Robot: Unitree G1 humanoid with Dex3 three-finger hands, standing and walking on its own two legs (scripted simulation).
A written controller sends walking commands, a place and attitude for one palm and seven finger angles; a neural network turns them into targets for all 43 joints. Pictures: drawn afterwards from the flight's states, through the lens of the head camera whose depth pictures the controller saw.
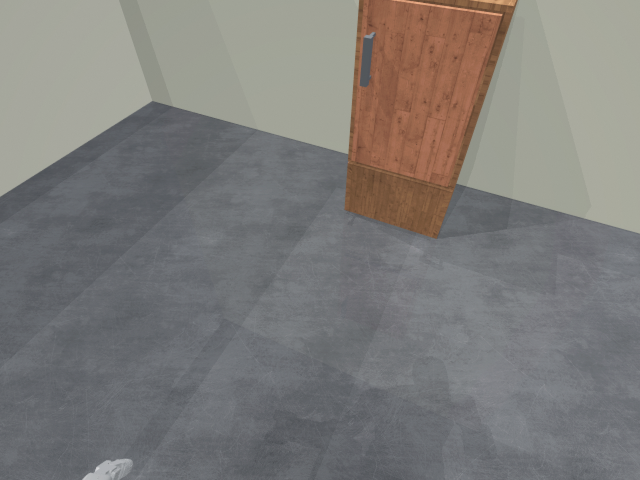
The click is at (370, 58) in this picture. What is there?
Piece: cupboard door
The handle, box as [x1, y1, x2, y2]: [360, 32, 375, 86]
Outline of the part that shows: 375,32 372,32 369,35 364,36 360,75 360,85 366,86 370,78 369,68 372,38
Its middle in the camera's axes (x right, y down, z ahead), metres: +0.15 -0.58 +1.25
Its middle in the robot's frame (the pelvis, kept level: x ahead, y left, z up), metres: +1.33 -0.09 -0.04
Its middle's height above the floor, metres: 0.73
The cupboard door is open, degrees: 0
